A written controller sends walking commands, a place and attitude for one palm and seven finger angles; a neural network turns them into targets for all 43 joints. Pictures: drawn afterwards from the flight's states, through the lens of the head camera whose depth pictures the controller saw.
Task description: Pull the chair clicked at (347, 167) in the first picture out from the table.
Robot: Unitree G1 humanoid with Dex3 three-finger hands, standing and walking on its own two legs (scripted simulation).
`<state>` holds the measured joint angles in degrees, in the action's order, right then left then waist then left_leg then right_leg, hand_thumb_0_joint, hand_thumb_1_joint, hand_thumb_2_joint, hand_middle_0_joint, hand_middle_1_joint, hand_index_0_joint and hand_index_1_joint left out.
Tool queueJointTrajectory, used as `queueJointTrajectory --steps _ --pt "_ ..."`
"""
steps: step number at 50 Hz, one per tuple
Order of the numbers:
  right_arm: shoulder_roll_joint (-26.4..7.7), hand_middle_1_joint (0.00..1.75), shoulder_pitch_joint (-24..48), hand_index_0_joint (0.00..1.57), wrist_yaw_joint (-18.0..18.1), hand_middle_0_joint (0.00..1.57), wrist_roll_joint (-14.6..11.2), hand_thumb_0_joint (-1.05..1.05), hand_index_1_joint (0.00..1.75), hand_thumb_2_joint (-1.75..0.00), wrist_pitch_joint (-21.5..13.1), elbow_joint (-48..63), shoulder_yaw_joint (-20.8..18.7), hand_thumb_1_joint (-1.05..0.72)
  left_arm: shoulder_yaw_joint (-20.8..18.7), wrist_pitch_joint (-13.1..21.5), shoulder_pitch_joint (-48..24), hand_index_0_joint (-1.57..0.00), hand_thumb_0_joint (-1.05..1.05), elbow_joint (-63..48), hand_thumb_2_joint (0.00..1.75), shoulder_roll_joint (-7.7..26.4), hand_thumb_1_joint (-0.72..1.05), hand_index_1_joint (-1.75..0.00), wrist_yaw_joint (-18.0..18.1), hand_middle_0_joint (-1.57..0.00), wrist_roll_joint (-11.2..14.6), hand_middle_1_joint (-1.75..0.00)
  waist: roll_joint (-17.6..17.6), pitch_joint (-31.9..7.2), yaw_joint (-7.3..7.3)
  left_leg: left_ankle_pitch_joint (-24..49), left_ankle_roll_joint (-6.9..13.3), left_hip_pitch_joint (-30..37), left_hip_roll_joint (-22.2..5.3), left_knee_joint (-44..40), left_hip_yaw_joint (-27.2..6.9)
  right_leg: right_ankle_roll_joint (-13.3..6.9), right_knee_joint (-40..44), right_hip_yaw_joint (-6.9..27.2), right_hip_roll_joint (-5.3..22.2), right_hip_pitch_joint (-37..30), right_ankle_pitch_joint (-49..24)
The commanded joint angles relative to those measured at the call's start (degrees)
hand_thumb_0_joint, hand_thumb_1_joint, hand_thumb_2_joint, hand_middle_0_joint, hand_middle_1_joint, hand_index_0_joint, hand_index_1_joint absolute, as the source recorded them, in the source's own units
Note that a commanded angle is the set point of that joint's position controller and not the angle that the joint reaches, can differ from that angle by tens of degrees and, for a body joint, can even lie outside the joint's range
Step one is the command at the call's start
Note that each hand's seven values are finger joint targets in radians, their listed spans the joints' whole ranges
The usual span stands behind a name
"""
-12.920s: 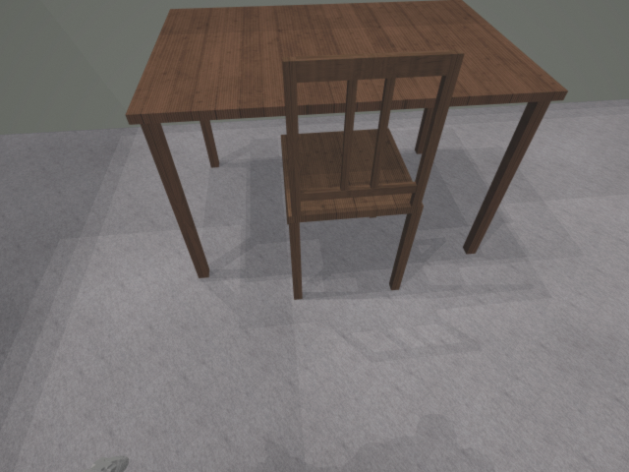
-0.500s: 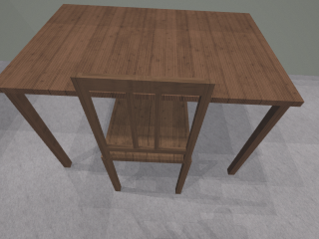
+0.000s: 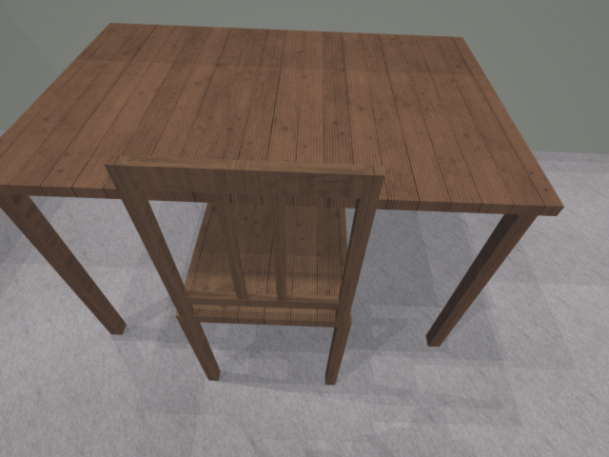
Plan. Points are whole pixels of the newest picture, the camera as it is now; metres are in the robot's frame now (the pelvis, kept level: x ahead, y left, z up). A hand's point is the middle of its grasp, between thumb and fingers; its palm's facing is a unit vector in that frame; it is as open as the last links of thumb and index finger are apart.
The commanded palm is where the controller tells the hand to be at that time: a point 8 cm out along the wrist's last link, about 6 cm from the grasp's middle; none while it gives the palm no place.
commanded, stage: look again from close up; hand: left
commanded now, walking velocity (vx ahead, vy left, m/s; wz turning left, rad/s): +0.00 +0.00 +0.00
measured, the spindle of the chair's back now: (233, 252) +0.47 +0.16 -0.08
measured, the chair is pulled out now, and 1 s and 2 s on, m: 0.00 0.00 0.00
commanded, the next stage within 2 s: raise the hand toward the chair's back in 0.60 s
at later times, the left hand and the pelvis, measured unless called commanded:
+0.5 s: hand out of the picture +0.00 +0.16 -0.17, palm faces +0.01 -0.98 -0.20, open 7.4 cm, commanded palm none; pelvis +0.02 -0.02 +0.00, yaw +0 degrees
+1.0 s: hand (209, 388) +0.20 +0.14 -0.01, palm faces +0.07 -1.00 -0.04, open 8.2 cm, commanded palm +0.12 +0.21 -0.06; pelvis -0.03 -0.03 -0.04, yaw +1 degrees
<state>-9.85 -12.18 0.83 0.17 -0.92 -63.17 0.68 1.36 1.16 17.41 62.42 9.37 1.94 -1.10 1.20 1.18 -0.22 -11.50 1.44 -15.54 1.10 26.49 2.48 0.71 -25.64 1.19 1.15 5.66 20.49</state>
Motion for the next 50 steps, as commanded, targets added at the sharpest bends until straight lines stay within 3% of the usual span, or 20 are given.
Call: queueJointTrajectory --steps 1,12,19,23,34,35,36,37,38,39,40,41,43,44,45,46,47,48,49,50 --pt "-5.89 0.30 -2.17 0.20 0.61 0.20 -0.07 0.00 0.30 -0.90 -0.89 2.07 -1.12 -0.90 -1.22 0.54 5.45 -0.20 0.00 -0.88 0.90 6.36 0.90 -0.30 0.62 -0.20 0.31 -0.30 0.11 0.05 -0.35 10.50 0.95 6.66 -5.65 -3.06 -5.71 -1.80 4.50 3.11 4.66 6.49 -14.91" --pt "-6.02 0.30 -2.91 0.20 1.02 0.20 -0.09 0.00 0.30 -0.90 -0.98 1.43 -0.90 -0.90 -1.46 0.58 5.30 -0.20 0.00 -0.82 0.90 6.52 0.90 -0.30 0.84 -0.20 0.42 -0.30 -0.36 -1.32 -0.39 16.67 0.72 8.57 -6.15 -2.03 -5.13 -1.79 3.99 2.58 4.80 3.84 -21.61" --pt "-5.44 0.30 -2.59 0.20 0.98 0.20 -0.20 0.00 0.30 -0.90 -0.62 1.24 -0.78 -0.90 -1.35 0.51 5.80 -0.20 0.00 -0.50 0.90 6.12 0.90 -0.30 0.77 -0.20 0.38 -0.30 0.89 1.85 -0.58 12.82 0.58 7.79 -6.03 -3.23 -4.96 -1.73 5.81 2.66 4.76 4.77 -19.46" --pt "-5.71 0.30 -3.26 0.20 1.07 0.20 -0.08 0.00 0.30 -0.90 -0.74 1.10 -0.75 -0.90 -1.41 0.58 5.87 -0.20 0.00 -0.53 0.90 6.11 0.90 -0.30 0.83 -0.20 0.43 -0.30 -0.22 -0.27 -0.35 15.71 0.54 9.33 -6.16 -2.93 -5.14 -1.85 5.28 2.47 4.87 3.54 -21.40" --pt "-5.12 0.30 -3.29 0.20 1.16 0.20 -0.23 0.00 0.30 -0.90 -0.60 0.67 -0.56 -0.90 -1.28 0.62 6.61 -0.20 0.00 -0.20 0.90 5.67 0.90 -0.30 0.82 -0.20 0.44 -0.30 0.52 2.30 -0.55 14.55 0.44 9.12 -6.24 -3.92 -5.14 -1.71 6.81 2.16 4.66 3.79 -20.98" --pt "-6.50 0.30 0.09 0.20 0.49 0.20 0.00 0.00 0.30 -0.90 -1.37 4.96 -1.08 -0.90 -1.54 2.50 8.25 -0.20 0.00 0.05 0.90 5.99 0.90 -0.30 2.84 -0.20 -1.03 -0.30 0.26 5.34 -0.68 18.70 -1.05 3.92 -5.57 10.08 -2.76 0.56 6.92 6.33 6.76 8.14 -43.55" --pt "-15.58 0.30 -3.92 0.20 3.10 0.20 -2.34 0.00 0.30 -0.90 -8.75 22.91 -3.08 -0.90 -6.77 14.22 -32.48 -0.20 0.00 -89.19 0.89 18.18 0.88 -0.30 1.97 -0.20 11.49 -0.30 -10.29 -22.86 6.17 25.51 1.39 21.06 -1.07 1.02 -1.35 -1.43 -1.97 -1.61 2.33 3.98 -41.64" --pt "-9.57 0.30 0.55 0.20 4.99 0.20 -1.58 0.00 0.30 -0.90 -14.33 19.55 -0.94 -0.90 -5.87 10.88 -8.45 -0.20 0.00 -71.18 0.88 11.65 0.85 -0.29 4.19 -0.20 7.03 -0.29 -22.46 -22.58 0.64 33.56 1.97 29.36 -3.63 -2.02 -1.47 -2.68 -8.30 -3.65 -1.51 8.38 -24.28" --pt "-9.33 0.30 -1.07 0.20 4.94 0.20 -1.20 0.00 0.30 -0.90 -15.10 14.18 -1.85 -0.90 -2.21 8.66 -2.70 -0.19 0.00 -57.79 0.87 3.77 0.83 -0.29 6.04 -0.19 7.29 -0.29 -16.85 -17.35 2.45 32.64 1.18 21.81 -4.37 0.50 -2.67 -2.22 -7.87 -4.53 -0.85 11.75 -14.52" --pt "-7.86 0.30 -3.70 0.20 3.80 0.20 -3.26 0.00 0.30 -0.90 -15.03 15.84 -3.20 -0.90 0.90 3.20 10.97 -0.19 0.00 -51.57 0.86 -3.11 0.81 -0.29 5.94 -0.19 7.76 -0.29 -9.46 -12.60 3.31 29.30 1.86 17.31 -4.45 0.86 -4.32 -1.17 -8.13 -6.26 -1.09 14.82 -10.96" --pt "-10.19 0.30 -0.83 0.20 3.77 0.20 -3.53 0.00 0.30 -0.90 -14.82 20.94 -3.58 -0.90 1.80 5.11 -0.20 -0.19 0.00 -66.59 0.85 -2.67 0.78 -0.28 4.63 -0.19 10.73 -0.28 -5.00 -8.66 2.60 22.61 0.99 11.08 -4.45 3.26 -4.19 -1.17 -5.57 -6.75 -0.45 14.75 -13.23" --pt "-11.33 0.30 0.85 0.20 4.41 0.20 -2.79 0.00 0.30 -0.90 -15.20 22.32 -4.08 -0.90 -1.28 7.91 -0.41 -0.19 0.00 -65.38 0.84 0.88 0.76 -0.28 3.28 -0.19 10.34 -0.28 0.96 -6.86 3.60 13.80 0.97 6.74 -3.00 5.74 -2.96 -0.96 -3.87 -6.70 -0.92 16.86 -14.04" --pt "-11.59 0.30 0.72 0.20 4.55 0.20 -0.78 0.00 0.30 -0.90 -15.50 24.23 -4.43 -0.90 -3.62 13.17 1.93 -0.18 0.00 -56.47 0.82 1.32 0.71 -0.27 1.09 -0.18 9.60 -0.27 12.50 -1.94 4.94 4.57 1.11 -4.30 -1.19 11.22 -4.00 0.20 -6.64 -6.65 -0.87 25.80 -11.04" --pt "-11.35 0.30 1.70 0.20 3.92 0.20 -0.79 0.00 0.30 -0.90 -15.12 25.31 -4.57 -0.90 -4.82 15.79 6.34 -0.18 0.00 -49.11 0.81 -0.21 0.69 -0.27 -0.83 -0.18 9.16 -0.27 12.61 0.46 3.41 3.14 0.50 -9.48 -0.64 13.85 -3.91 0.13 -9.25 -6.79 -0.88 29.06 -11.26" --pt "-11.01 0.30 3.06 0.20 3.23 0.20 -0.24 0.00 0.30 -0.90 -15.02 26.65 -4.71 -0.90 -5.50 19.52 10.38 -0.18 0.00 -46.41 0.80 -1.69 0.67 -0.26 -3.54 -0.18 10.20 -0.26 17.33 -2.29 1.49 2.72 -0.11 -13.96 -0.70 16.69 -4.12 0.54 -13.53 -6.40 -0.66 30.64 -14.34" --pt "-10.90 0.30 4.98 0.20 2.73 0.20 0.11 0.00 0.30 -0.90 -15.01 28.08 -5.17 -0.90 -7.39 23.51 14.33 -0.17 0.00 -45.49 0.79 -1.00 0.64 -0.26 -6.64 -0.17 11.52 -0.26 19.77 -4.30 -0.82 1.12 -0.74 -18.82 -0.73 19.18 -3.67 1.04 -16.72 -5.03 -0.38 31.51 -15.51" --pt "-10.87 0.30 6.08 0.20 2.10 0.20 0.20 0.00 0.30 -0.90 -14.87 29.33 -5.60 -0.90 -9.07 27.32 16.88 -0.17 0.00 -45.58 0.78 -0.15 0.62 -0.26 -10.16 -0.17 12.74 -0.26 19.51 -7.29 -2.37 0.22 -1.27 -22.27 -0.52 21.22 -3.20 0.99 -19.48 -3.91 -0.23 31.12 -16.09" --pt "-10.91 0.30 7.09 0.20 1.41 0.20 0.01 0.00 0.30 -0.90 -14.89 31.11 -5.80 -0.90 -9.51 30.52 17.25 -0.17 0.00 -46.74 0.77 0.35 0.60 -0.25 -13.98 -0.17 14.31 -0.25 16.65 -10.17 -3.15 -0.55 -1.63 -24.42 0.00 23.22 -2.59 0.98 -21.51 -2.47 0.22 30.75 -17.36" --pt "-10.67 0.30 7.11 0.20 0.56 0.20 -0.80 0.00 0.30 -0.90 -14.91 32.12 -6.27 -0.90 -13.96 32.83 17.86 -0.17 0.00 -44.81 0.76 4.29 0.57 -0.25 -17.46 -0.17 14.93 -0.25 10.20 -12.22 -4.41 0.16 -2.24 -25.82 0.33 25.24 -2.06 0.49 -23.38 -0.59 0.91 29.38 -20.24" --pt "-10.97 0.30 7.75 0.20 0.25 0.20 -1.04 0.00 0.30 -0.90 -14.79 34.17 -6.25 -0.90 -14.64 34.32 15.72 -0.16 0.00 -46.35 0.75 5.42 0.55 -0.25 -20.74 -0.16 16.09 -0.25 4.72 -14.44 -4.01 -0.75 -2.45 -27.01 0.85 26.83 -1.11 0.15 -24.50 0.53 1.45 28.78 -18.68"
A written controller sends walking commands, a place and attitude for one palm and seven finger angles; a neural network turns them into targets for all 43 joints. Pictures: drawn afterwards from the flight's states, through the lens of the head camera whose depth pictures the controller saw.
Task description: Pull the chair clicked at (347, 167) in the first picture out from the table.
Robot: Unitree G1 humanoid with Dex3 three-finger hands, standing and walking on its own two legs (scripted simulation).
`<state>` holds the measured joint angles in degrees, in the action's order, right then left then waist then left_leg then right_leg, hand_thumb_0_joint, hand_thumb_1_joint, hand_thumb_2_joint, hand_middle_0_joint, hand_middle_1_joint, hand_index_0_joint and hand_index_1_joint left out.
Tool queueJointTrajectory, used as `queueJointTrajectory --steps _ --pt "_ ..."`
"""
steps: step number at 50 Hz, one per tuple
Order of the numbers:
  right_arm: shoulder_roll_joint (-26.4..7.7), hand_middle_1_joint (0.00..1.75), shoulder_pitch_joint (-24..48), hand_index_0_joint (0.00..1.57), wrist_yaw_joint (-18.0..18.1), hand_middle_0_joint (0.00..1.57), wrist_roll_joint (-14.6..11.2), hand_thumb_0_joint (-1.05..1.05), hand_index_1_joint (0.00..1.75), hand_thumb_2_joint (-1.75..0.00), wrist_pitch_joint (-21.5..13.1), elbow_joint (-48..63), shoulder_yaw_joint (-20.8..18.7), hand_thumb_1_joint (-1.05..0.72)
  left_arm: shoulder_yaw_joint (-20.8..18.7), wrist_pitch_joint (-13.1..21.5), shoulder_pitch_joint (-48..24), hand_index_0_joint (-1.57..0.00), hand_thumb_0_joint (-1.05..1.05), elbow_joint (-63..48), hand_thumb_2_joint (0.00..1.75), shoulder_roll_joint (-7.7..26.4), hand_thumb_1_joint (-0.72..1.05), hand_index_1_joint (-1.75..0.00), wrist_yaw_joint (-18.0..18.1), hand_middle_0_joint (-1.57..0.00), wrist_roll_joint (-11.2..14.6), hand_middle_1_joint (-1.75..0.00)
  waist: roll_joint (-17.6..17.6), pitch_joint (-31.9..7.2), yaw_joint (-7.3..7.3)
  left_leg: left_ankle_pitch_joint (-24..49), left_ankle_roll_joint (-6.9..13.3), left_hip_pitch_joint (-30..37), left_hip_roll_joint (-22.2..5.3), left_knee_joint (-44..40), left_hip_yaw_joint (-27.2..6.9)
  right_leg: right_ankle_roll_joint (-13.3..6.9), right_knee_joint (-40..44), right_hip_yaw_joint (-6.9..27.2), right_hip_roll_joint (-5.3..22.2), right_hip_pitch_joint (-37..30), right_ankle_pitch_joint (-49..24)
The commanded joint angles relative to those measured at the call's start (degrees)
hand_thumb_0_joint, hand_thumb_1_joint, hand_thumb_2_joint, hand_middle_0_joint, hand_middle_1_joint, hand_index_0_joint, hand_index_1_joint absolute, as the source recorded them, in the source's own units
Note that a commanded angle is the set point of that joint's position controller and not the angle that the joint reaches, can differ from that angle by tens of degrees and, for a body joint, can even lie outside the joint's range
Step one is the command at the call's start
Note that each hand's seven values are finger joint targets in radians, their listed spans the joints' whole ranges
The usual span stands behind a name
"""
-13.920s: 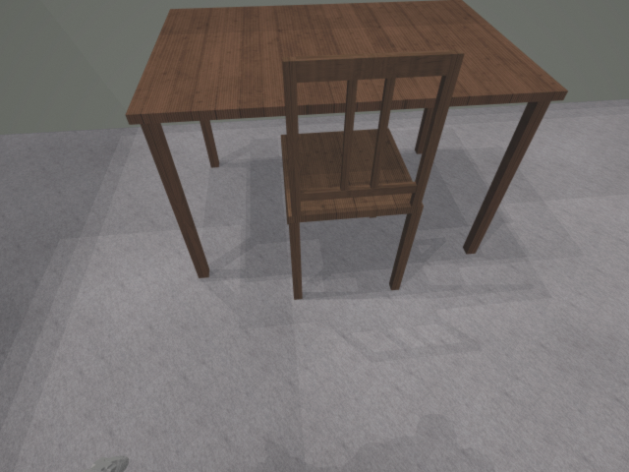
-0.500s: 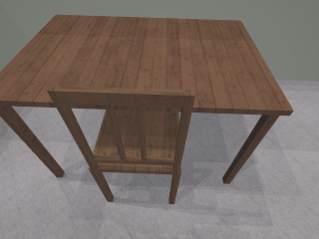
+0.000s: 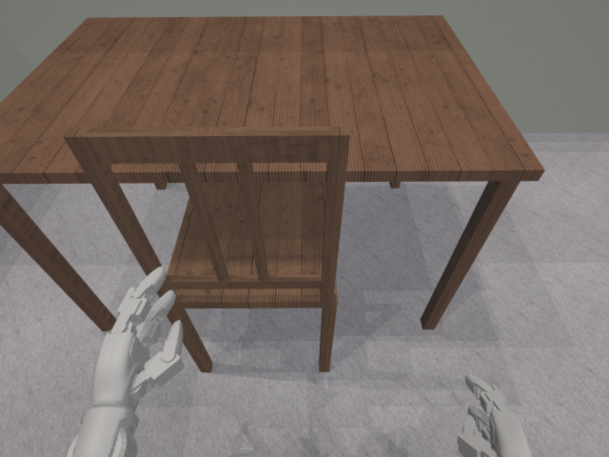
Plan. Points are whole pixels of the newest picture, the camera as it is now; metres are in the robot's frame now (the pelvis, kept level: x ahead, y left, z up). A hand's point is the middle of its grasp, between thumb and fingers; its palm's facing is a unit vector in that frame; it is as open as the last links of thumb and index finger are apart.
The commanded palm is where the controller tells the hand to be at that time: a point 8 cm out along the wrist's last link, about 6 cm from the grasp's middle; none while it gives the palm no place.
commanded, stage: raise the hand toward the chair's back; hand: left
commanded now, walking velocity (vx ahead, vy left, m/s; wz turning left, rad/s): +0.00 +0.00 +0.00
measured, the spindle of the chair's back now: (207, 229) +0.50 +0.19 -0.03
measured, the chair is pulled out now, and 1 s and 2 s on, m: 0.00 0.00 0.00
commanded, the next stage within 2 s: aim the fingers beside a spindle in 1.80 s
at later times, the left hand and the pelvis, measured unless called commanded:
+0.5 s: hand (161, 404) +0.20 +0.19 -0.02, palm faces -0.07 -1.00 +0.03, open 12.5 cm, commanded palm +0.17 +0.26 -0.01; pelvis -0.03 +0.03 -0.05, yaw -1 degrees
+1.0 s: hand (102, 388) +0.21 +0.25 +0.01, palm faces +0.08 -0.99 -0.06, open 16.4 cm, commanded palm +0.19 +0.30 +0.00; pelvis -0.03 +0.06 -0.04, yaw +0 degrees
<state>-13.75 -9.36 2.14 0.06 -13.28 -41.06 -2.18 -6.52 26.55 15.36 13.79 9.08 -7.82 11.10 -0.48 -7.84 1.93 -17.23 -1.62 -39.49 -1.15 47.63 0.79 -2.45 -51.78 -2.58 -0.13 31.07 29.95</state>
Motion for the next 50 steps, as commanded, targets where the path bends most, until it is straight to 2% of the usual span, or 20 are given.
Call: queueJointTrajectory --steps 1,5,8,11,14,15,17,19,21,24,25,28,30,32,36,39,40,45,49,50 --pt "-6.89 0.30 5.49 0.20 -0.79 0.20 -1.31 0.00 0.30 -0.90 -1.84 13.83 -3.54 -0.90 -10.30 8.73 15.77 -0.16 0.00 0.83 0.74 9.39 0.53 -0.24 -11.62 -0.16 4.27 -0.24 4.34 -7.89 -6.34 3.80 0.97 -4.00 3.30 7.45 1.69 3.40 1.82 6.13 3.18 3.05 -25.27" --pt "-5.22 0.30 6.97 0.20 0.61 0.20 -1.29 0.00 0.30 -0.90 0.10 20.04 -2.76 -0.90 -10.65 6.90 2.21 -0.15 0.00 -16.76 0.70 11.71 0.43 -0.23 -8.38 -0.15 4.98 -0.23 -3.23 -11.83 -4.71 -2.16 2.53 -4.85 2.77 11.15 1.44 3.14 2.10 9.92 2.83 8.44 -7.74" --pt "-4.21 0.30 3.74 0.20 1.60 0.20 -0.57 0.00 0.30 -0.90 -0.13 18.94 -2.47 -0.90 -8.28 11.45 -3.24 -0.15 0.00 -28.79 0.67 10.25 0.36 -0.22 -3.96 -0.15 4.38 -0.22 -9.00 -12.35 -1.92 -1.29 3.46 -0.69 0.62 12.74 -0.28 1.64 0.50 6.77 0.58 15.50 -3.90" --pt "-4.97 0.30 1.78 0.20 2.75 0.20 -0.07 0.00 0.30 -0.90 -1.51 16.92 -1.89 -0.90 -1.93 14.80 -6.09 -0.14 0.00 -32.16 0.64 8.14 0.29 -0.20 -3.95 -0.14 2.86 -0.20 -5.70 -11.23 1.83 -2.38 3.95 -1.25 -0.53 14.52 -2.14 1.46 -0.85 5.40 -0.74 20.97 -2.01" --pt "-6.25 0.30 1.25 0.20 3.14 0.20 -0.74 0.00 0.30 -0.90 -2.46 15.74 -1.03 -0.90 2.44 11.42 -2.95 -0.13 0.00 -23.17 0.61 6.05 0.22 -0.19 -7.88 -0.13 3.11 -0.19 -2.22 -6.82 3.46 -5.72 4.06 -5.13 -0.75 14.96 -3.53 1.72 -0.22 4.75 -1.16 22.98 1.15" --pt "-6.76 0.30 0.91 0.20 3.33 0.20 -1.29 0.00 0.30 -0.90 -2.34 15.64 -1.00 -0.90 2.22 8.77 -2.08 -0.13 0.00 -19.05 0.60 6.42 0.20 -0.19 -9.36 -0.13 3.59 -0.19 0.24 -5.12 3.56 -7.53 3.91 -7.35 -0.60 14.89 -3.63 2.05 0.95 5.18 -0.91 22.45 3.34" --pt "-7.34 0.30 1.32 0.20 3.93 0.20 -2.24 0.00 0.30 -0.90 -1.54 16.58 -0.85 -0.90 -0.17 2.35 0.75 -0.13 0.00 -13.76 0.58 8.58 0.15 -0.18 -11.50 -0.13 4.35 -0.18 2.66 -5.37 1.67 -9.70 3.88 -9.54 -0.04 13.96 -3.30 2.41 3.26 6.55 -0.35 20.03 8.17" --pt "-7.16 0.30 2.89 0.20 4.17 0.20 -2.98 0.00 0.30 -0.90 -0.58 18.01 -0.91 -0.90 -5.18 -3.93 5.10 -0.12 0.00 -12.04 0.56 11.43 0.11 -0.18 -11.22 -0.12 4.90 -0.18 0.89 -8.59 -2.29 -7.98 3.80 -6.31 0.50 10.89 -3.28 1.99 3.51 5.42 -0.43 15.80 6.62" --pt "-5.96 0.30 3.28 0.20 3.93 0.20 -2.98 0.00 0.30 -0.90 0.30 19.67 -0.99 -0.90 -8.08 -6.76 5.65 -0.12 0.00 -18.76 0.54 11.70 0.06 -0.17 -8.46 -0.12 6.33 -0.17 -0.18 -13.53 -3.91 -4.20 3.90 -1.82 0.58 8.59 -2.99 2.08 2.79 3.43 -0.36 12.22 1.25" --pt "-3.75 0.30 3.41 0.20 3.48 0.20 -2.10 0.00 0.30 -0.90 0.79 18.98 -1.22 -0.90 -11.60 -5.12 7.37 -0.11 0.00 -25.56 0.51 11.48 -0.01 -0.16 -1.38 -0.11 5.92 -0.16 -0.18 -15.50 -5.20 1.14 3.59 1.72 -0.29 6.95 -3.18 1.76 0.06 -0.40 -1.49 11.60 -6.12" --pt "-3.36 0.30 2.60 0.20 3.04 0.20 -1.72 0.00 0.30 -0.90 0.49 18.85 -0.94 -0.90 -8.97 -2.81 5.66 -0.11 0.00 -29.69 0.50 9.40 -0.03 -0.15 0.44 -0.11 5.25 -0.15 -2.92 -15.63 -4.46 2.64 3.51 3.11 -0.40 6.74 -3.29 1.43 -1.02 -1.22 -1.55 12.82 -7.26" --pt "-3.66 0.30 1.58 0.20 1.86 0.20 -0.42 0.00 0.30 -0.90 0.20 16.35 -1.00 -0.90 -5.44 3.27 4.01 -0.10 0.00 -28.24 0.47 7.89 -0.10 -0.14 3.49 -0.10 2.09 -0.14 -2.91 -11.44 -1.64 1.23 3.10 2.27 -1.29 7.75 -4.45 1.17 -3.74 -2.90 -2.03 19.41 -4.98" --pt "-4.95 0.30 1.19 0.20 1.40 0.20 -0.12 0.00 0.30 -0.90 -0.20 15.78 -0.93 -0.90 -1.86 5.76 2.68 -0.10 0.00 -24.87 0.45 6.58 -0.15 -0.14 2.48 -0.10 0.42 -0.14 -2.54 -8.56 0.52 -2.27 3.14 0.09 -1.30 8.60 -5.03 1.24 -4.38 -2.84 -1.96 22.93 -2.28" --pt "-6.35 0.30 0.73 0.20 1.12 0.20 -0.43 0.00 0.30 -0.90 -0.61 15.99 -0.87 -0.90 0.36 6.11 2.62 -0.09 0.00 -21.88 0.43 6.09 -0.20 -0.13 -0.27 -0.09 0.28 -0.13 -4.05 -8.08 1.08 -6.74 2.89 -0.59 -1.29 8.30 -5.87 1.17 -4.78 -2.70 -1.68 24.66 0.13" --pt "-7.94 0.30 0.18 0.20 1.87 0.20 -1.75 0.00 0.30 -0.90 -0.40 18.35 -1.37 -0.90 -2.16 1.92 4.94 -0.08 0.00 -23.68 0.39 9.24 -0.29 -0.11 -4.47 -0.08 2.74 -0.11 -3.31 -13.83 -0.82 -7.32 2.86 2.86 -1.32 5.75 -6.48 1.16 -3.03 -2.43 -1.68 19.95 -0.71" --pt "-7.44 0.30 0.54 0.20 2.38 0.20 -1.85 0.00 0.30 -0.90 0.13 18.93 -1.41 -0.90 -7.89 -0.51 5.04 -0.07 0.00 -29.41 0.36 13.48 -0.36 -0.10 -2.61 -0.07 3.72 -0.10 -5.67 -17.89 -2.64 -4.39 2.55 6.76 -1.34 4.21 -7.00 1.13 -3.04 -2.97 -1.90 17.31 -2.96" --pt "-6.93 0.30 0.48 0.20 2.40 0.20 -1.81 0.00 0.30 -0.90 0.21 19.36 -1.22 -0.90 -7.04 -0.25 4.38 -0.07 0.00 -32.58 0.35 12.18 -0.38 -0.10 -1.47 -0.07 3.85 -0.10 -6.10 -17.88 -2.37 -3.12 2.35 8.33 -1.58 3.67 -7.56 1.07 -3.39 -3.36 -1.80 17.42 -3.83" --pt "-6.17 0.30 0.24 0.20 1.57 0.20 -0.96 0.00 0.30 -0.90 1.16 18.50 -0.65 -0.90 -4.71 0.71 3.83 -0.06 0.00 -29.27 0.30 8.97 -0.50 -0.08 2.73 -0.06 2.05 -0.08 -6.79 -10.84 -0.53 -3.13 1.94 7.03 -1.95 3.58 -8.49 1.10 -3.55 -3.96 -1.89 20.55 -3.87" --pt "-7.70 0.30 -0.24 0.20 1.27 0.20 -1.29 0.00 0.30 -0.90 2.08 18.77 -0.15 -0.90 -1.98 -1.16 1.27 -0.06 0.00 -20.18 0.30 8.56 -0.50 -0.08 -0.97 -0.06 0.83 -0.08 -4.41 -5.26 1.16 -11.87 2.30 2.31 -1.55 2.92 -8.70 1.27 -2.41 -3.64 -2.02 22.35 -0.16" --pt "-8.18 0.30 -0.48 0.20 1.37 0.20 -1.57 0.00 0.30 -0.90 2.12 19.36 -0.07 -0.90 -2.02 -1.56 0.36 -0.06 0.00 -20.77 0.30 9.15 -0.50 -0.08 -2.21 -0.06 1.18 -0.08 -4.47 -6.78 0.98 -12.08 2.38 2.98 -1.48 2.73 -8.73 1.21 -2.11 -3.52 -2.03 21.39 -0.11"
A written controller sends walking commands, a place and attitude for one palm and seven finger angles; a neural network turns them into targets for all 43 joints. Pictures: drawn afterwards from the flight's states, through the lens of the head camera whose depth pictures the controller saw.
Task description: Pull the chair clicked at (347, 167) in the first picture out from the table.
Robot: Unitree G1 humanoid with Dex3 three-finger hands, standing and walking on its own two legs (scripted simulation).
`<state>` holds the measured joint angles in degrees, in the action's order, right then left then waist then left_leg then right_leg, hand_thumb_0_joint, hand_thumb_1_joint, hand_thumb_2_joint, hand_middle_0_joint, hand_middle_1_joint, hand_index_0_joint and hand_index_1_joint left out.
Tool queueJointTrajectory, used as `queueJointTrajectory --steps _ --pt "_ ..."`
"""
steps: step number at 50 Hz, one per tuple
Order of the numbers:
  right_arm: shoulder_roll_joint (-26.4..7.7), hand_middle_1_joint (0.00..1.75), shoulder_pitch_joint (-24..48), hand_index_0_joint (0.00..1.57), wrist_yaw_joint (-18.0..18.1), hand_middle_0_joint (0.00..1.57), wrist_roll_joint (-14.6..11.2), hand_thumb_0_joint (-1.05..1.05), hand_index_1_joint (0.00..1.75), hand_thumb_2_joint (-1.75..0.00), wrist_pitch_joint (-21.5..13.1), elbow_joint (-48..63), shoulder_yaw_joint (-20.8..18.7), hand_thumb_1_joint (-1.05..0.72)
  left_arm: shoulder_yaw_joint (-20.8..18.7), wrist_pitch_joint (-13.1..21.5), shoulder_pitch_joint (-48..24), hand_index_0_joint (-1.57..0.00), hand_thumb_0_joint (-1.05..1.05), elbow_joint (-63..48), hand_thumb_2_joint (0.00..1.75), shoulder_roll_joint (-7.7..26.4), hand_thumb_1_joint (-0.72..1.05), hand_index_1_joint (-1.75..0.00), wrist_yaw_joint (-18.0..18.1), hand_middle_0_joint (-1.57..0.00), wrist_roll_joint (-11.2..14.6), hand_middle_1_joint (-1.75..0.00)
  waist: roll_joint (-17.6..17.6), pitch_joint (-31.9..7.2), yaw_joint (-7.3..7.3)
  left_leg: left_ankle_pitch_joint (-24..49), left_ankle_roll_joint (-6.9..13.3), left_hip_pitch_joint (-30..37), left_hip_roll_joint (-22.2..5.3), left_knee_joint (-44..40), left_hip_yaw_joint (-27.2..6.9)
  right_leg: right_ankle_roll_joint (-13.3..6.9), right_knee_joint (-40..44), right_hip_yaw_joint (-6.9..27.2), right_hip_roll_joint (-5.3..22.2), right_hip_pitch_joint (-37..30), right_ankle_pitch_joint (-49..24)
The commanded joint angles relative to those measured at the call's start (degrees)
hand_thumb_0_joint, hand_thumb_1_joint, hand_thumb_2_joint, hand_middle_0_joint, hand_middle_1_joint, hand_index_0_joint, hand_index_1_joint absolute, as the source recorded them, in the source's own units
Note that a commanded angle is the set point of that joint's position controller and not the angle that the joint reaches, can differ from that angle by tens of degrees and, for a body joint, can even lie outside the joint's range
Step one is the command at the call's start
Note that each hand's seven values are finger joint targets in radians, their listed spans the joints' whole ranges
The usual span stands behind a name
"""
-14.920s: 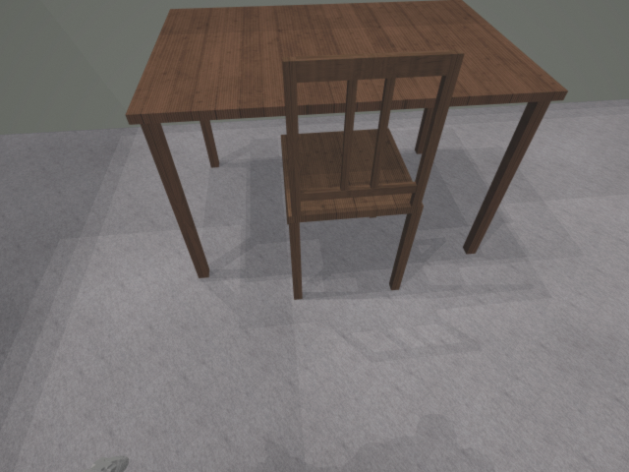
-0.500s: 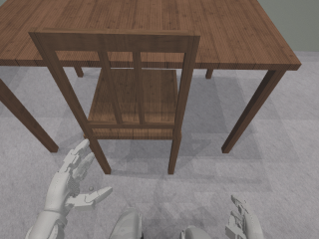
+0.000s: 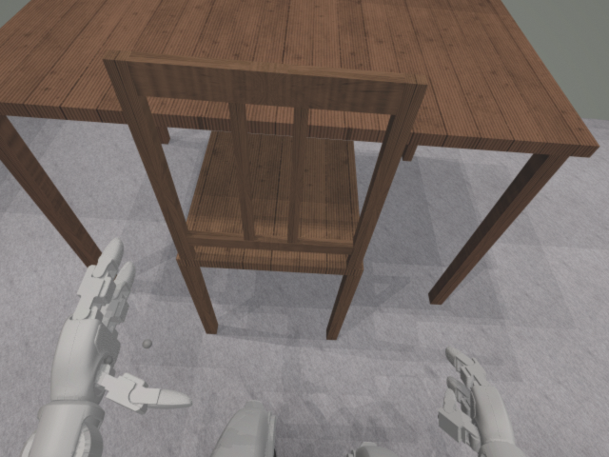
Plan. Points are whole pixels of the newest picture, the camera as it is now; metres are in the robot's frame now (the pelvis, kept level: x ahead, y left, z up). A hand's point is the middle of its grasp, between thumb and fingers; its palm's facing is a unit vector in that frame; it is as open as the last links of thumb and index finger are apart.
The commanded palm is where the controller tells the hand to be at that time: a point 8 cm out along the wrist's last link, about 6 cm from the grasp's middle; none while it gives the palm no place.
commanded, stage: raise the hand toward the chair's back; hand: left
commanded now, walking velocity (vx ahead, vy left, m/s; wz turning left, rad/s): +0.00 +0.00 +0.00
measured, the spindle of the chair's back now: (244, 182) +0.53 +0.14 +0.01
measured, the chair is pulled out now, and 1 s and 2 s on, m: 0.00 0.00 0.00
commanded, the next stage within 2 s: aim the fingers beside a spindle in 0.80 s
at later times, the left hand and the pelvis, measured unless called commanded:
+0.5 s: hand (162, 334) +0.25 +0.19 +0.05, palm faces +0.00 -1.00 -0.05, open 16.9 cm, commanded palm +0.23 +0.25 +0.05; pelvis +0.01 -0.01 +0.01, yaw +0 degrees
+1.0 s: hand (173, 323) +0.26 +0.18 +0.05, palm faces +0.04 -1.00 -0.06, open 16.9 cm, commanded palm +0.24 +0.23 +0.05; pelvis +0.01 -0.03 +0.01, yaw +0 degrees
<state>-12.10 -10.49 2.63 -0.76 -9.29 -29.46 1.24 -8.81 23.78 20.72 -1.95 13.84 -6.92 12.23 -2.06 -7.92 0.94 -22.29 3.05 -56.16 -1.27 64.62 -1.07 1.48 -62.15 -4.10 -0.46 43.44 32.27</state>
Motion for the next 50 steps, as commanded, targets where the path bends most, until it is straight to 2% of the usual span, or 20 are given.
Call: queueJointTrajectory --steps 1,3,6,9,10,13,16,19,21,24,27,29,30,34,37,39,44,48,49,50 --pt "-10.00 0.30 0.57 0.20 1.08 0.20 -0.94 0.00 0.30 -0.90 -1.77 8.32 -3.44 -0.90 -0.42 0.45 -5.41 -0.06 0.00 -5.12 0.30 5.42 -0.50 -0.08 -4.16 -0.06 0.53 -0.08 -3.26 -7.81 1.54 -7.03 -2.22 20.23 -1.19 -14.58 -6.67 -2.73 8.82 -1.78 -1.68 7.92 -2.49" --pt "-10.08 0.30 0.31 0.20 1.48 0.20 -1.06 0.00 0.30 -0.90 -2.02 8.98 -3.53 -0.90 -2.74 0.02 -6.38 -0.06 0.00 -8.69 0.30 7.49 -0.50 -0.08 -5.38 -0.06 1.58 -0.08 -4.31 -12.10 0.51 -3.90 -2.26 23.60 -1.13 -14.92 -6.40 -2.88 9.44 -1.62 -1.70 5.26 -4.08" --pt "-9.11 0.30 0.51 0.20 1.76 0.20 -0.91 0.00 0.30 -0.90 -2.43 8.96 -3.24 -0.90 -6.43 0.45 -6.71 -0.06 0.00 -13.62 0.30 9.94 -0.50 -0.08 -4.60 -0.06 3.20 -0.08 -6.17 -15.11 -0.56 0.46 -2.38 26.80 -1.08 -15.19 -6.17 -3.03 10.18 -1.63 -1.68 3.10 -5.99" --pt "-8.50 0.30 0.68 0.20 1.85 0.20 -0.61 0.00 0.30 -0.90 -2.73 7.38 -3.11 -0.90 -7.96 1.90 -6.62 -0.06 0.00 -12.06 0.30 9.99 -0.50 -0.08 -2.71 -0.06 3.26 -0.08 -5.52 -12.37 -0.18 1.78 -2.42 25.70 -1.21 -14.87 -5.98 -3.03 10.31 -1.81 -1.90 3.74 -6.42" --pt "-8.43 0.30 0.74 0.20 1.66 0.20 -0.52 0.00 0.30 -0.90 -2.86 7.08 -2.99 -0.90 -7.24 2.38 -7.40 -0.06 0.00 -11.35 0.30 9.22 -0.50 -0.08 -2.45 -0.06 3.11 -0.08 -6.77 -11.18 0.25 1.41 -2.43 25.13 -1.02 -14.63 -5.81 -3.01 10.20 -1.77 -1.72 4.54 -6.22" --pt "-9.22 0.30 0.43 0.20 1.44 0.20 -0.51 0.00 0.30 -0.90 -2.90 6.04 -3.12 -0.90 -5.76 2.18 -8.50 -0.06 0.00 -4.92 0.30 7.92 -0.50 -0.08 -3.63 -0.06 2.63 -0.08 -4.33 -7.84 1.55 -2.36 -2.25 21.81 -0.92 -14.13 -5.65 -2.74 10.43 -1.68 -1.68 6.36 -4.52" --pt "-10.09 0.30 -0.09 0.20 1.65 0.20 -1.17 0.00 0.30 -0.90 -3.11 6.31 -3.44 -0.90 -4.97 0.54 -8.23 -0.06 0.00 -1.71 0.30 7.82 -0.50 -0.08 -6.71 -0.06 3.24 -0.08 -2.25 -8.45 1.54 -2.36 -1.94 21.09 -0.53 -14.10 -4.64 -2.63 11.80 -1.21 -1.66 4.59 -4.26" --pt "-10.15 0.30 -0.32 0.20 2.00 0.20 -1.55 0.00 0.30 -0.90 -3.67 6.75 -3.75 -0.90 -6.02 -0.60 -6.65 -0.06 0.00 -3.12 0.30 8.58 -0.50 -0.08 -8.59 -0.06 4.62 -0.08 -1.96 -12.07 0.37 2.84 -1.63 22.97 -0.32 -13.66 -3.70 -2.74 12.82 -0.77 -1.75 0.77 -7.12" --pt "-9.85 0.30 -0.35 0.20 2.04 0.20 -1.45 0.00 0.30 -0.90 -4.01 6.74 -3.95 -0.90 -7.23 -0.09 -6.90 -0.06 0.00 -6.24 0.30 9.70 -0.50 -0.08 -8.14 -0.06 4.90 -0.08 -2.60 -13.68 0.10 5.74 -1.59 24.49 -0.34 -13.35 -3.36 -2.60 12.63 -0.77 -1.62 0.33 -9.00" --pt "-9.15 0.30 -0.16 0.20 1.96 0.20 -0.98 0.00 0.30 -0.90 -4.26 5.60 -4.08 -0.90 -9.70 2.04 -7.54 -0.06 0.00 -7.56 0.30 11.51 -0.50 -0.08 -5.54 -0.06 4.33 -0.08 -2.91 -12.58 -0.24 6.96 -1.65 24.21 -0.43 -13.05 -3.32 -2.72 12.04 -0.82 -1.68 1.02 -9.37" --pt "-8.77 0.30 0.01 0.20 1.47 0.20 -0.64 0.00 0.30 -0.90 -4.26 4.94 -4.02 -0.90 -8.39 3.82 -8.36 -0.06 0.00 -5.52 0.30 9.23 -0.50 -0.08 -3.99 -0.06 3.78 -0.08 -3.72 -9.87 0.56 5.43 -1.80 22.81 -0.40 -12.58 -3.14 -2.65 11.55 -0.82 -1.45 3.31 -8.38" --pt "-9.11 0.30 -0.19 0.20 1.36 0.20 -0.69 0.00 0.30 -0.90 -4.03 4.64 -4.14 -0.90 -8.23 3.69 -7.87 -0.06 0.00 -2.22 0.30 9.07 -0.50 -0.08 -4.27 -0.06 3.50 -0.08 -1.73 -8.98 0.88 3.92 -1.57 20.72 -0.25 -11.92 -2.65 -2.50 12.05 -0.32 -1.50 3.18 -7.57" --pt "-9.37 0.30 -0.23 0.20 1.31 0.20 -0.86 0.00 0.30 -0.90 -3.97 5.05 -4.08 -0.90 -7.01 3.49 -8.09 -0.06 0.00 -1.79 0.30 8.19 -0.50 -0.08 -4.98 -0.06 3.56 -0.08 -2.41 -8.67 1.06 3.81 -1.58 20.30 -0.09 -11.74 -2.36 -2.53 12.12 -0.04 -1.35 3.08 -7.68" --pt "-9.75 0.30 -0.36 0.20 1.64 0.20 -1.30 0.00 0.30 -0.90 -3.78 5.76 -4.27 -0.90 -6.91 2.02 -7.12 -0.06 0.00 -1.26 0.30 9.16 -0.50 -0.08 -7.54 -0.06 4.14 -0.08 -1.04 -11.48 0.61 5.43 -1.23 20.76 0.03 -11.32 -1.56 -2.30 13.18 1.10 -1.29 0.16 -9.47" --pt "-9.43 0.30 -0.31 0.20 1.90 0.20 -1.33 0.00 0.30 -0.90 -3.97 5.97 -4.28 -0.90 -7.36 2.24 -8.31 -0.06 0.00 -5.12 0.30 9.56 -0.50 -0.08 -8.04 -0.06 5.13 -0.08 -1.83 -13.63 0.45 8.35 -1.09 22.49 0.18 -11.13 -1.34 -2.17 13.13 1.24 -1.10 -1.49 -12.76" --pt "-9.13 0.30 -0.24 0.20 1.99 0.20 -1.16 0.00 0.30 -0.90 -4.02 5.16 -4.28 -0.90 -8.63 2.97 -8.45 -0.06 0.00 -5.48 0.30 10.60 -0.50 -0.08 -7.17 -0.06 4.89 -0.08 -2.00 -13.26 0.40 9.74 -1.14 22.72 0.03 -10.79 -1.57 -2.30 12.48 0.89 -1.31 -1.21 -14.05" --pt "-8.88 0.30 0.12 0.20 1.75 0.20 -0.96 0.00 0.30 -0.90 -3.83 4.39 -4.13 -0.90 -8.00 4.07 -9.29 -0.06 0.00 -1.78 0.30 9.22 -0.50 -0.08 -6.17 -0.06 4.19 -0.08 -2.07 -9.20 0.95 7.10 -1.27 20.85 -0.05 -10.62 -1.85 -2.36 12.27 0.65 -1.38 2.13 -11.24" --pt "-9.36 0.30 -0.14 0.20 1.63 0.20 -1.07 0.00 0.30 -0.90 -3.74 5.11 -4.22 -0.90 -5.07 3.35 -10.32 -0.06 0.00 -0.45 0.30 6.81 -0.50 -0.08 -7.81 -0.06 4.33 -0.08 -0.97 -10.94 1.46 7.49 -1.17 20.71 0.14 -9.93 -1.50 -2.07 11.89 1.00 -1.06 1.95 -12.60" --pt "-9.58 0.30 -0.45 0.20 1.69 0.20 -1.12 0.00 0.30 -0.90 -3.61 4.98 -4.27 -0.90 -5.56 3.11 -11.07 -0.06 0.00 0.40 0.30 7.80 -0.50 -0.08 -7.93 -0.06 4.05 -0.08 0.02 -11.30 1.54 7.24 -1.09 20.43 0.01 -9.66 -1.57 -2.07 11.88 1.14 -1.16 1.92 -12.27" --pt "-9.68 0.30 -0.41 0.20 1.72 0.20 -1.14 0.00 0.30 -0.90 -3.78 5.16 -4.15 -0.90 -4.09 3.28 -13.33 -0.06 0.00 -0.73 0.30 6.82 -0.50 -0.08 -8.24 -0.06 4.07 -0.08 -1.32 -11.86 1.94 7.38 -1.07 20.95 0.12 -9.40 -1.50 -2.01 11.64 1.25 -0.99 2.39 -12.47"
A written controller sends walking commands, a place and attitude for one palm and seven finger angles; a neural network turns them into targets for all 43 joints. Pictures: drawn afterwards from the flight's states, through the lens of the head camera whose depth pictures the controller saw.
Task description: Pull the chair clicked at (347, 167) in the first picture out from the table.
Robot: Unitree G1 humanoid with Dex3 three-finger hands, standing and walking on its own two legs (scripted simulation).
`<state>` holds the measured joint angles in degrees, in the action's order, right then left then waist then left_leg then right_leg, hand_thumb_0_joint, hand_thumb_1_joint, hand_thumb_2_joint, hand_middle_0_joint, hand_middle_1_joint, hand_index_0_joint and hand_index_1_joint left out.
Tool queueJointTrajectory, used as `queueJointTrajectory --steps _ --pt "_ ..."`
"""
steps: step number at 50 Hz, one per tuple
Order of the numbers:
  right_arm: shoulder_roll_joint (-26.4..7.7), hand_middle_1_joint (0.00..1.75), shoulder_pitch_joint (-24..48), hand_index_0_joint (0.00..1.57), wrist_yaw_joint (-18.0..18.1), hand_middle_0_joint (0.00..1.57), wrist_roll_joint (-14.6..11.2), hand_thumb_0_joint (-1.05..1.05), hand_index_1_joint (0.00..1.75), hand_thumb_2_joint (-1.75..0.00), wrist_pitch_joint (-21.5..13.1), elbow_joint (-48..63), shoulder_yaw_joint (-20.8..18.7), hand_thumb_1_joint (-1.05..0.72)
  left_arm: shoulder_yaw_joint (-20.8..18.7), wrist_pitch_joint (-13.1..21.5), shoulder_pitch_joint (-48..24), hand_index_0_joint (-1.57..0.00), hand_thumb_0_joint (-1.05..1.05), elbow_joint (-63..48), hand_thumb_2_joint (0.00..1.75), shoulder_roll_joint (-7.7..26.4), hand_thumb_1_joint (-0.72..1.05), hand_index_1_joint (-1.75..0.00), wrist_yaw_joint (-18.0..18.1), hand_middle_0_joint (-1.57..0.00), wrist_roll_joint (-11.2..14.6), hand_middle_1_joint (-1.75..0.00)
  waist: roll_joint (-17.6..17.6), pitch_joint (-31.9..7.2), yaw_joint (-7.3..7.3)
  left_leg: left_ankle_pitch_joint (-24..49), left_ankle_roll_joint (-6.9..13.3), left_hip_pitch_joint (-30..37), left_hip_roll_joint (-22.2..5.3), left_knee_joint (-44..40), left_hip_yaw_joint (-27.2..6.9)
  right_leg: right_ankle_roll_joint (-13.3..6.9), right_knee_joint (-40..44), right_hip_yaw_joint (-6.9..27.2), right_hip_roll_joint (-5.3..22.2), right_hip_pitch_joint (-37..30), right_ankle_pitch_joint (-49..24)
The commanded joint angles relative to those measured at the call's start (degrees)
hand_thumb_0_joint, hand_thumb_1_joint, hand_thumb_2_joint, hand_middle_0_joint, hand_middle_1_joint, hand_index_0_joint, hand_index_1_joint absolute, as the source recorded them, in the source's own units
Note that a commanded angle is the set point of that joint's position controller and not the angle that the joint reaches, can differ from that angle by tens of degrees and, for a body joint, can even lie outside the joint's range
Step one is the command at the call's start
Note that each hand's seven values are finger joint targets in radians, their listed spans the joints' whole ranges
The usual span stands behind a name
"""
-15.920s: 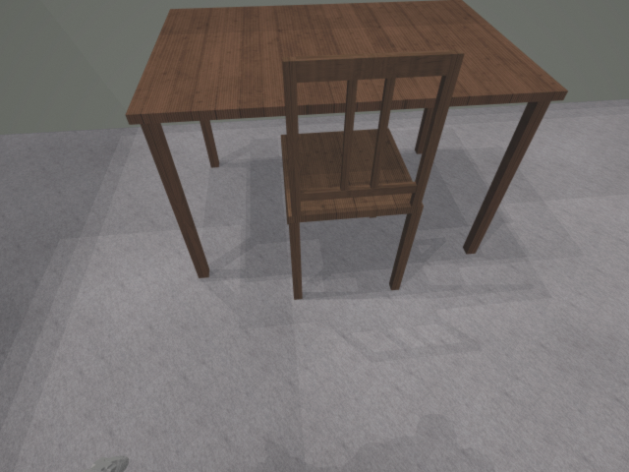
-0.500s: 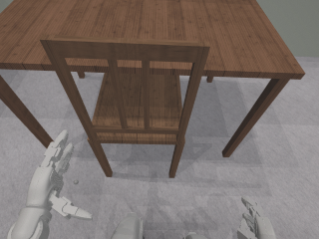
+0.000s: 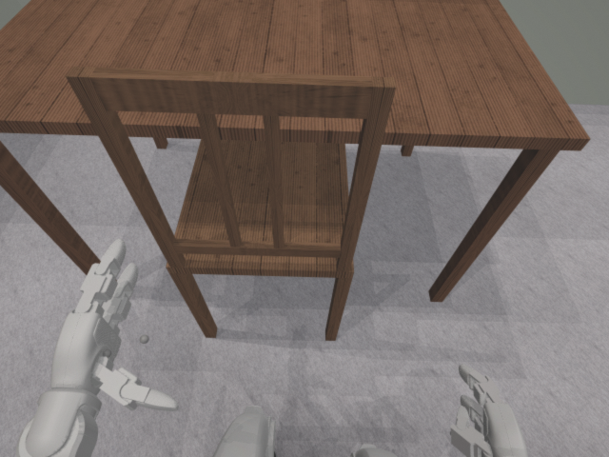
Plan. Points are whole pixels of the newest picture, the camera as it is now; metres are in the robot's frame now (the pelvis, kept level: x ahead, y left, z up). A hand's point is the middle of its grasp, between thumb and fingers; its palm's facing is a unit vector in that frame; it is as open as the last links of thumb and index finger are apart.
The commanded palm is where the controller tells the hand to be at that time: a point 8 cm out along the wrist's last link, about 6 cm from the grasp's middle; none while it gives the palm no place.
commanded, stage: aim the fingers beside a spindle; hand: left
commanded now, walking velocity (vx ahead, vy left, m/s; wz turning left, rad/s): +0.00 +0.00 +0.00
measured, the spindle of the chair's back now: (223, 190) +0.51 +0.16 +0.00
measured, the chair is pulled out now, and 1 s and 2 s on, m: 0.00 0.00 0.00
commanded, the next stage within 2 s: none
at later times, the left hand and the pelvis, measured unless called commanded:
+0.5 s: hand (176, 311) +0.29 +0.18 +0.02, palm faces +0.00 -1.00 -0.03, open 16.9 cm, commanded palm +0.28 +0.24 +0.02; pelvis +0.00 +0.00 -0.01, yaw -1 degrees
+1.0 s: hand (204, 289) +0.33 +0.16 +0.00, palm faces -0.01 -1.00 -0.04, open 16.9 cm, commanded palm +0.32 +0.21 +0.00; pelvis +0.00 +0.01 -0.03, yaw -2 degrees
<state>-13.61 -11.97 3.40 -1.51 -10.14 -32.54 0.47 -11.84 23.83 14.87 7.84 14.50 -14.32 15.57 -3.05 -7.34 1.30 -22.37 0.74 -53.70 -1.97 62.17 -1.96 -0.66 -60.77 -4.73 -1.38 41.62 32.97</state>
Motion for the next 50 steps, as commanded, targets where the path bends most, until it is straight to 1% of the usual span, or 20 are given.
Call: queueJointTrajectory --steps 1,3,4,5,6,9,11,14,15,19,25,28,30,31,33,37,41,45,47,50 --pt "-8.12 0.30 0.89 0.20 0.98 0.20 -0.30 0.00 0.30 -0.90 -2.95 8.15 -3.38 -0.90 -1.37 3.12 -7.87 -0.06 0.00 -10.15 0.30 6.45 -0.50 -0.08 -0.78 -0.06 0.83 -0.08 -0.03 -12.94 1.37 7.28 1.23 18.33 0.77 -6.87 -0.75 0.12 10.17 1.86 -0.03 4.25 -12.82" --pt "-8.11 0.30 1.04 0.20 1.08 0.20 -0.22 0.00 0.30 -0.90 -3.05 8.07 -3.34 -0.90 -2.05 3.68 -9.50 -0.06 0.00 -10.82 0.30 7.16 -0.50 -0.08 -0.43 -0.06 0.88 -0.08 -0.84 -13.36 1.08 7.21 1.18 18.19 0.83 -6.58 -0.73 0.00 9.92 2.08 0.01 4.40 -12.46" --pt "-8.17 0.30 0.86 0.20 1.12 0.20 -0.10 0.00 0.30 -0.90 -2.85 7.77 -3.33 -0.90 -3.69 3.77 -9.42 -0.06 0.00 -10.19 0.30 8.73 -0.50 -0.08 0.20 -0.06 0.66 -0.08 0.21 -13.10 0.88 7.21 1.16 17.57 0.64 -6.57 -0.90 -0.11 9.66 1.79 -0.18 4.22 -12.24" --pt "-8.13 0.30 1.05 0.20 1.03 0.20 -0.04 0.00 0.30 -0.90 -2.81 7.85 -3.20 -0.90 -3.05 4.13 -11.05 -0.06 0.00 -10.34 0.30 8.19 -0.50 -0.08 0.58 -0.06 0.29 -0.08 -1.08 -13.60 0.90 7.23 1.13 17.84 0.71 -6.48 -0.93 -0.19 9.11 1.86 -0.10 4.91 -12.13" --pt "-7.88 0.30 1.02 0.20 0.97 0.20 0.03 0.00 0.30 -0.90 -2.81 7.80 -3.17 -0.90 -2.13 4.49 -12.67 -0.06 0.00 -10.76 0.30 7.31 -0.50 -0.08 1.07 -0.06 0.11 -0.08 -0.55 -14.20 1.28 7.29 1.22 18.20 0.64 -6.22 -0.94 -0.07 8.94 1.82 -0.05 5.46 -12.14" --pt "-8.11 0.30 0.88 0.20 0.78 0.20 0.31 0.00 0.30 -0.90 -2.45 7.17 -3.16 -0.90 -3.38 4.72 -14.41 -0.06 0.00 -8.36 0.30 8.61 -0.50 -0.08 2.63 -0.06 -0.72 -0.08 -1.14 -13.95 0.93 6.67 1.07 17.45 0.42 -6.11 -1.32 -0.33 8.19 1.64 -0.21 6.55 -11.11" --pt "-7.95 0.30 0.79 0.20 0.35 0.20 0.36 0.00 0.30 -0.90 -2.19 7.80 -3.23 -0.90 -1.96 4.39 -12.87 -0.06 0.00 -8.44 0.30 6.79 -0.50 -0.08 2.90 -0.06 -0.89 -0.08 -2.04 -15.92 0.44 8.22 0.92 18.72 0.49 -6.31 -1.19 -0.42 7.68 1.40 -0.11 5.71 -12.66" --pt "-8.18 0.30 0.47 0.20 0.00 0.20 0.38 0.00 0.30 -0.90 -1.34 7.85 -3.45 -0.90 -3.11 3.08 -11.13 -0.06 0.00 -5.93 0.30 7.62 -0.50 -0.08 2.82 -0.06 -0.86 -0.08 -0.24 -17.05 -0.12 10.15 0.94 17.75 0.51 -5.84 -0.71 -0.34 7.42 1.63 -0.23 3.97 -15.44" --pt "-8.20 0.30 0.48 0.20 -0.09 0.20 0.28 0.00 0.30 -0.90 -0.91 8.15 -3.46 -0.90 -2.80 2.55 -10.91 -0.06 0.00 -4.98 0.30 7.17 -0.50 -0.08 2.69 -0.06 -0.85 -0.08 0.90 -16.27 0.11 9.72 0.98 17.01 0.53 -5.77 -0.51 -0.17 7.59 1.76 -0.22 4.13 -15.65" --pt "-8.35 0.30 0.15 0.20 -0.09 0.20 0.34 0.00 0.30 -0.90 -0.34 7.81 -3.45 -0.90 -1.22 2.92 -16.39 -0.06 0.00 -5.01 0.30 6.18 -0.50 -0.08 2.92 -0.06 -1.17 -0.08 0.86 -15.13 1.37 8.41 1.05 16.38 0.32 -5.07 -0.81 -0.10 7.10 1.63 -0.29 6.68 -13.93" --pt "-8.45 0.30 -0.32 0.20 -0.18 0.20 0.69 0.00 0.30 -0.90 -0.01 6.80 -3.58 -0.90 -2.05 5.33 -21.54 -0.06 0.00 -4.65 0.30 7.31 -0.50 -0.08 4.15 -0.06 -1.78 -0.08 -0.69 -17.39 1.56 8.11 0.98 16.12 0.25 -3.72 -1.05 -0.31 5.75 1.87 -0.25 8.16 -12.86" --pt "-8.30 0.30 -0.42 0.20 -0.42 0.20 0.80 0.00 0.30 -0.90 0.10 6.63 -3.65 -0.90 0.61 5.71 -23.30 -0.06 0.00 -4.48 0.30 5.17 -0.50 -0.08 4.54 -0.06 -2.63 -0.08 -3.07 -18.49 1.75 8.88 0.73 18.59 0.05 -3.66 -1.50 -0.53 5.03 1.38 -0.19 10.04 -12.54" --pt "-8.65 0.30 -0.69 0.20 -0.59 0.20 0.84 0.00 0.30 -0.90 0.48 6.73 -3.83 -0.90 0.05 5.13 -22.30 -0.06 0.00 -3.30 0.30 5.71 -0.50 -0.08 4.93 -0.06 -2.87 -0.08 -1.27 -19.35 1.62 8.93 0.74 18.22 -0.10 -3.66 -1.74 -0.46 4.87 1.23 -0.26 9.74 -12.60" --pt "-8.59 0.30 -0.33 0.20 -0.66 0.20 0.76 0.00 0.30 -0.90 0.72 6.84 -3.69 -0.90 1.82 4.83 -23.37 -0.06 0.00 -3.00 0.30 4.38 -0.50 -0.08 5.03 -0.06 -3.19 -0.08 -2.03 -18.80 1.94 8.23 0.68 18.28 -0.09 -3.73 -1.77 -0.47 4.81 1.17 -0.24 10.59 -12.00" --pt "-8.78 0.30 -0.54 0.20 -0.74 0.20 0.78 0.00 0.30 -0.90 1.33 6.52 -3.66 -0.90 1.25 4.04 -25.65 -0.06 0.00 -0.75 0.30 4.78 -0.50 -0.08 5.64 -0.06 -3.40 -0.08 -0.86 -17.71 2.12 6.40 0.64 16.74 -0.05 -3.69 -1.96 -0.44 4.69 1.12 -0.30 11.51 -10.68" --pt "-8.62 0.30 -0.63 0.20 -1.18 0.20 0.95 0.00 0.30 -0.90 2.53 7.33 -3.67 -0.90 -0.01 3.68 -25.19 -0.06 0.00 0.00 0.30 5.19 -0.50 -0.08 7.26 -0.06 -3.94 -0.08 -0.54 -19.28 1.00 7.52 0.53 16.68 0.08 -3.52 -1.76 -0.65 4.09 1.10 -0.34 10.49 -11.67" --pt "-8.30 0.30 -0.64 0.20 -1.75 0.20 1.31 0.00 0.30 -0.90 3.27 7.53 -3.69 -0.90 1.88 4.83 -27.60 -0.06 0.00 -1.89 0.30 3.73 -0.50 -0.08 9.03 -0.06 -4.92 -0.08 -2.28 -21.46 1.32 9.59 0.33 19.02 -0.23 -2.80 -2.23 -0.72 2.99 0.85 -0.35 12.15 -12.42" --pt "-8.48 0.30 -0.88 0.20 -1.88 0.20 1.43 0.00 0.30 -0.90 4.06 6.51 -3.67 -0.90 2.56 5.72 -31.15 -0.06 0.00 1.37 0.30 3.51 -0.50 -0.08 9.94 -0.06 -5.92 -0.08 0.02 -19.24 2.65 7.29 0.54 16.21 -0.24 -1.67 -2.21 -0.59 2.66 1.05 -0.54 13.96 -11.08" --pt "-8.41 0.30 -1.09 0.20 -2.06 0.20 1.47 0.00 0.30 -0.90 4.37 6.44 -3.70 -0.90 4.37 5.84 -32.29 -0.06 0.00 2.46 0.30 1.83 -0.50 -0.08 9.90 -0.06 -6.33 -0.08 -0.41 -19.06 2.83 6.68 0.47 16.04 -0.16 -1.39 -2.28 -0.69 2.36 0.98 -0.44 14.81 -10.54" --pt "-8.70 0.30 -1.17 0.20 -2.25 0.20 1.41 0.00 0.30 -0.90 5.05 6.50 -3.78 -0.90 4.78 5.65 -32.76 -0.06 0.00 3.81 0.30 1.60 -0.50 -0.08 10.00 -0.06 -6.81 -0.08 -1.19 -19.97 2.51 6.58 0.29 16.47 -0.23 -1.33 -2.65 -0.89 1.77 0.82 -0.41 15.65 -10.16"
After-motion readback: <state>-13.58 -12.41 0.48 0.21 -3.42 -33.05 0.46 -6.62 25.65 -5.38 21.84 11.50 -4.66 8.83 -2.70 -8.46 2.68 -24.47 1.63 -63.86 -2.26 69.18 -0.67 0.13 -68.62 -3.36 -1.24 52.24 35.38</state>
